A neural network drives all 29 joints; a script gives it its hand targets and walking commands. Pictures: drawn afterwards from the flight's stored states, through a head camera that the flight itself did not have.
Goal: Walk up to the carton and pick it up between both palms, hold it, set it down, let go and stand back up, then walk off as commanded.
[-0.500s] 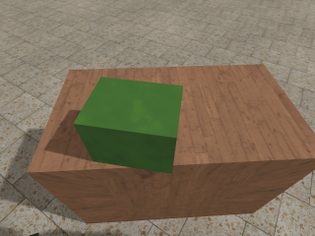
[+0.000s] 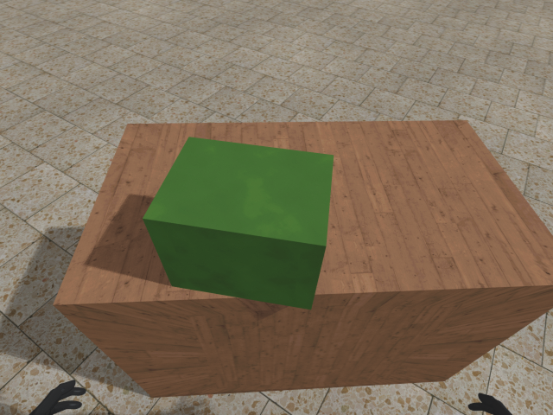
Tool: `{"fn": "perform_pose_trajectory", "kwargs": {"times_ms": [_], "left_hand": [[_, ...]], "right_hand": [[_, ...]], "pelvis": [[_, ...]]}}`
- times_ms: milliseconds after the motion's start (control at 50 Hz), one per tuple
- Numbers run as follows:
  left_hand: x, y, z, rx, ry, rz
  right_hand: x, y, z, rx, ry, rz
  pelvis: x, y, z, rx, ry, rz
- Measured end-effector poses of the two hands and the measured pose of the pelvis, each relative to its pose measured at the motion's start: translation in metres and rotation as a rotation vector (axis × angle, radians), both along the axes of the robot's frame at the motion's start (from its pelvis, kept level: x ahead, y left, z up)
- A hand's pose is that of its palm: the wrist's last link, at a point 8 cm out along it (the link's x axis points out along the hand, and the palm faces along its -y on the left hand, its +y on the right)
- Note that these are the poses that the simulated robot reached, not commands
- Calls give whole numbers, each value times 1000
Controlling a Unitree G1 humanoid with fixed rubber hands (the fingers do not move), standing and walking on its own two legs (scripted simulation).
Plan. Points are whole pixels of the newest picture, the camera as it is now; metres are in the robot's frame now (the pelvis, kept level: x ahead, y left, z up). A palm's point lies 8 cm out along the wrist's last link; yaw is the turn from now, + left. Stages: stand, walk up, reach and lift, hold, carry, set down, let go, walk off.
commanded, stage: walk up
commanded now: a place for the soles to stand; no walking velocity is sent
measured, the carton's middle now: (249, 223) +0.43 +0.04 +0.02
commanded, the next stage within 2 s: reach and lift in 0.72 s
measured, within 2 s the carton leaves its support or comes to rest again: neither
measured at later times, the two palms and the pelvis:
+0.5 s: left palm out of the picture +0.12 +0.32 -0.06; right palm out of the picture +0.08 -0.34 -0.08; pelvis -0.02 -0.01 +0.00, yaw +0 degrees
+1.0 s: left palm (57, 390) +0.19 +0.30 -0.04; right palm out of the picture +0.14 -0.33 -0.05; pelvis -0.01 -0.01 +0.00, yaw +0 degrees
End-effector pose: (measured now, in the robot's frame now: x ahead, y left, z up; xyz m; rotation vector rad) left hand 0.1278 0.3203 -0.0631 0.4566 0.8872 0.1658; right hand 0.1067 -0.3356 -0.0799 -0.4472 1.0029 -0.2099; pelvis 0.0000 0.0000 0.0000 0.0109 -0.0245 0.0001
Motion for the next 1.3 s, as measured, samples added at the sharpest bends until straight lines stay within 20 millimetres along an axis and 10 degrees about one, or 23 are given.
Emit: {"fn": "perform_pose_trajectory", "kwargs": {"times_ms": [640, 820, 960, 1300], "left_hand": [[-5, -6, 9, 14, -10, 16], [11, -8, 2, 13, 119, 92], [55, -21, 19, -27, 23, 49], [64, -28, 44, -62, -72, -27]], "right_hand": [[-22, -9, -4, 21, 20, -9], [12, -13, 9, 46, -174, -21], [34, -1, 27, 32, -246, -1], [33, 52, 46, 77, -359, 29]], "pelvis": [[-17, -9, 3, 13, -15, 0], [-17, -10, 0, 9, -23, -4], [-12, -8, 2, 6, -22, -5], [2, -6, 21, 9, -51, -5]]}}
